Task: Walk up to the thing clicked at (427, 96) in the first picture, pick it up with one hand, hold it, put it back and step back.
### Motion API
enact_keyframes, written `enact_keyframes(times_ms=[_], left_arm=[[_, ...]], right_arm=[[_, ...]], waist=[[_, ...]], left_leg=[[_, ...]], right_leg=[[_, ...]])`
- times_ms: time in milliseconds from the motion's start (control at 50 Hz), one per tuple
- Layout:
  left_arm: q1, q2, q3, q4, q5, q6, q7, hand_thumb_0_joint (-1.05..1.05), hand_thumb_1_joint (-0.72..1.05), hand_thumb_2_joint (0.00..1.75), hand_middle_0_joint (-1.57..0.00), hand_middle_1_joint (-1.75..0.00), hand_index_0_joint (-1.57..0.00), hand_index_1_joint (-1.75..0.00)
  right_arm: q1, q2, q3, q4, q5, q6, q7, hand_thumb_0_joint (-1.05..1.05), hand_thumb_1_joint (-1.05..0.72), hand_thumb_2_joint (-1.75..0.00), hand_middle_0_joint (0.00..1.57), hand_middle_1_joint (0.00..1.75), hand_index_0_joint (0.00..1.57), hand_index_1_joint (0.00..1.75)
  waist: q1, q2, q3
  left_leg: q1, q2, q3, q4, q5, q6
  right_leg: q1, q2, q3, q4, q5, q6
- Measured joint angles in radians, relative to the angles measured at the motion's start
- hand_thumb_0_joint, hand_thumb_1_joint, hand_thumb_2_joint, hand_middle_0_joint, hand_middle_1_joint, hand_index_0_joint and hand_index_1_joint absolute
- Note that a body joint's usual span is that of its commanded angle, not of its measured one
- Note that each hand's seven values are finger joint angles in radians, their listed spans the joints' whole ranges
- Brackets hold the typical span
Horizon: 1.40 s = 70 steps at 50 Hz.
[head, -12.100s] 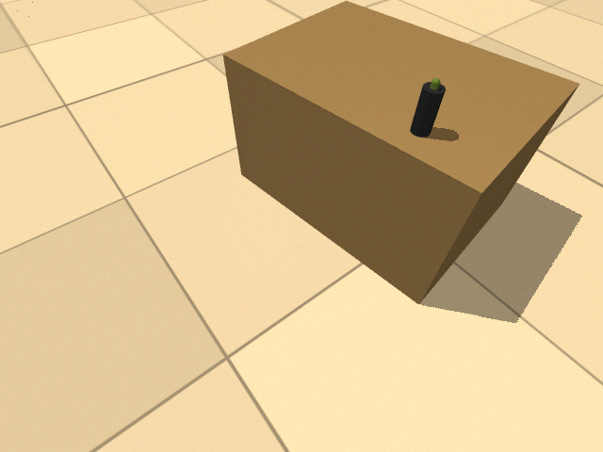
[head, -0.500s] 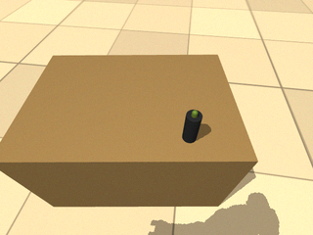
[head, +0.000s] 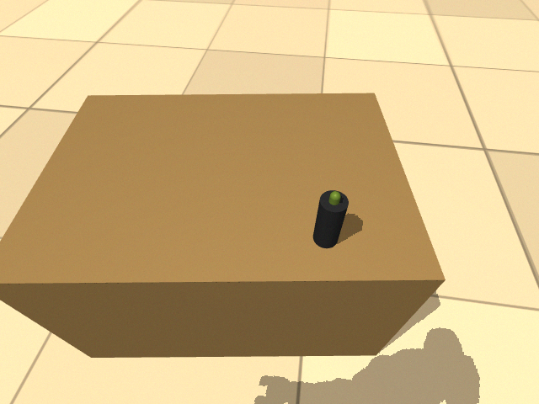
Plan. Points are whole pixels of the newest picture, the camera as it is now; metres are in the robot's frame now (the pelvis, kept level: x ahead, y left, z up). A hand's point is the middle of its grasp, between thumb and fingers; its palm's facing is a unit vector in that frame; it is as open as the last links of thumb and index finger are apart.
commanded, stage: stand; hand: right
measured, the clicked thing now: (330, 217) +0.49 -0.12 -0.10
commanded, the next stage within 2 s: go down in 0.08 s
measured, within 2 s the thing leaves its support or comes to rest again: neither
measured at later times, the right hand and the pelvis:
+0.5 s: hand (428, 401) +0.15 -0.25 -0.15, palm faces +0.06 +0.95 -0.30, open 12.8 cm; pelvis -0.01 +0.00 -0.02, yaw -2 degrees
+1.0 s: hand out of the picture +0.14 -0.26 -0.15, palm faces +0.08 +0.94 -0.32, open 17.4 cm; pelvis +0.00 +0.01 -0.05, yaw -2 degrees
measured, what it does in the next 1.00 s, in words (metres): stands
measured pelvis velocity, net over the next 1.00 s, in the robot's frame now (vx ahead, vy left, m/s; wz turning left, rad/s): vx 0.00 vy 0.01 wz -0.04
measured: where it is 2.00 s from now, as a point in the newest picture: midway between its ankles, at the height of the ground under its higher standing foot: outside the picture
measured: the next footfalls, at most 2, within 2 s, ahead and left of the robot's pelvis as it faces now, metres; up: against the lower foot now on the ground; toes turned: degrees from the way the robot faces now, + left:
none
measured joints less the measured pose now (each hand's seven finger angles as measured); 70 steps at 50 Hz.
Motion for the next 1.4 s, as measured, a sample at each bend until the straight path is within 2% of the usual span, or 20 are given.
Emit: enact_keyframes(times_ms=[200,240,280,360,420,500,600,720,820,960,1120,1400], left_arm=[[-0.008,0.000,0.001,-0.004,-0.001,-0.001,0.002,0.00,0.90,0.90,-0.20,-0.29,-0.20,-0.30],[0.001,-0.006,0.006,-0.073,-0.043,-0.013,0.015,0.01,0.88,0.88,-0.18,-0.27,-0.18,-0.28],[-0.012,-0.019,0.024,-0.143,-0.064,-0.048,0.024,0.01,0.83,0.83,-0.15,-0.23,-0.15,-0.24],[-0.058,-0.036,0.068,-0.250,-0.070,-0.063,0.040,0.01,0.66,0.66,-0.11,-0.15,-0.10,-0.16],[-0.070,-0.047,0.092,-0.300,-0.046,-0.070,0.039,0.01,0.50,0.51,-0.08,-0.11,-0.08,-0.12],[-0.007,-0.052,0.102,-0.387,-0.040,-0.061,0.022,0.01,0.28,0.34,-0.06,-0.08,-0.06,-0.08],[0.070,-0.048,0.106,-0.441,-0.043,-0.041,0.011,0.00,0.00,0.20,-0.06,-0.06,-0.06,-0.06],[0.129,-0.057,0.108,-0.529,-0.029,-0.052,0.030,0.00,-0.30,0.12,-0.06,-0.06,-0.06,-0.07],[0.150,-0.063,0.106,-0.591,-0.018,-0.075,0.058,0.00,-0.44,0.09,-0.07,-0.06,-0.06,-0.08],[0.186,-0.066,0.095,-0.651,-0.020,-0.077,0.089,-0.01,-0.52,0.08,-0.07,-0.05,-0.05,-0.08],[0.212,-0.074,0.088,-0.709,-0.026,-0.069,0.097,-0.01,-0.54,0.07,-0.07,-0.05,-0.05,-0.07],[0.267,-0.086,0.090,-0.809,-0.031,-0.054,0.108,-0.01,-0.54,0.07,-0.07,-0.05,-0.06,-0.07]], right_arm=[[-0.006,0.000,-0.002,-0.005,0.000,0.001,-0.001,0.00,-0.90,-0.89,0.20,0.30,0.20,0.29],[-0.001,0.008,-0.007,-0.073,0.041,0.000,-0.016,0.01,-0.88,-0.87,0.19,0.28,0.18,0.27],[-0.028,0.023,-0.021,-0.122,0.052,-0.021,-0.022,0.01,-0.83,-0.82,0.16,0.24,0.15,0.23],[-0.130,0.043,-0.065,-0.137,0.036,0.033,-0.010,0.01,-0.66,-0.65,0.11,0.16,0.10,0.16],[-0.165,0.034,-0.105,-0.159,-0.002,0.082,0.020,0.01,-0.50,-0.49,0.09,0.12,0.08,0.11],[-0.101,0.012,-0.122,-0.285,-0.022,0.176,0.056,0.00,-0.29,-0.31,0.08,0.08,0.07,0.07],[-0.016,-0.003,-0.117,-0.399,-0.018,0.270,0.073,0.00,-0.02,-0.16,0.08,0.05,0.07,0.05],[0.044,0.001,-0.131,-0.504,-0.019,0.290,0.079,0.00,0.26,-0.07,0.07,0.05,0.06,0.04],[0.068,0.006,-0.152,-0.578,-0.016,0.286,0.069,0.00,0.40,-0.04,0.07,0.05,0.06,0.04],[0.123,-0.010,-0.169,-0.678,-0.002,0.326,0.087,-0.01,0.49,-0.01,0.07,0.05,0.06,0.04],[0.168,-0.021,-0.167,-0.771,0.005,0.378,0.115,-0.01,0.54,-0.01,0.07,0.05,0.06,0.04],[0.227,-0.019,-0.179,-0.914,0.009,0.419,0.111,-0.01,0.53,0.00,0.08,0.05,0.07,0.04]], waist=[[-0.002,-0.002,-0.003],[-0.001,-0.005,0.001],[-0.002,-0.008,0.017],[0.005,-0.017,0.011],[0.005,-0.014,-0.028],[0.006,-0.012,-0.077],[0.009,-0.024,-0.113],[0.014,-0.032,-0.099],[0.013,-0.029,-0.103],[0.014,-0.027,-0.150],[0.014,-0.034,-0.163],[0.012,-0.029,-0.187]], left_leg=[[0.005,0.003,0.001,0.000,-0.004,-0.001],[-0.035,0.002,0.004,0.041,-0.019,0.000],[-0.083,0.001,0.008,0.091,-0.036,0.001],[-0.192,0.003,0.023,0.182,-0.065,0.001],[-0.266,0.000,0.027,0.241,-0.087,0.005],[-0.295,-0.006,0.033,0.279,-0.113,0.009],[-0.335,-0.012,0.039,0.337,-0.148,0.012],[-0.394,-0.013,0.043,0.411,-0.183,0.013],[-0.436,-0.014,0.046,0.466,-0.210,0.015],[-0.457,-0.016,0.056,0.504,-0.242,0.017],[-0.482,-0.015,0.062,0.542,-0.270,0.015],[-0.526,-0.011,0.060,0.591,-0.300,0.008]], right_leg=[[0.008,0.003,0.001,-0.008,0.001,-0.001],[-0.034,0.002,0.004,0.036,-0.015,-0.001],[-0.085,0.001,0.008,0.089,-0.032,-0.001],[-0.203,0.003,0.024,0.184,-0.056,-0.001],[-0.277,0.001,0.028,0.242,-0.077,0.001],[-0.311,-0.005,0.034,0.289,-0.106,0.005],[-0.357,-0.011,0.040,0.357,-0.147,0.007],[-0.416,-0.011,0.045,0.428,-0.178,0.009],[-0.458,-0.012,0.048,0.481,-0.203,0.011],[-0.484,-0.014,0.058,0.525,-0.235,0.014],[-0.515,-0.012,0.064,0.570,-0.265,0.013],[-0.561,-0.009,0.063,0.623,-0.297,0.007]])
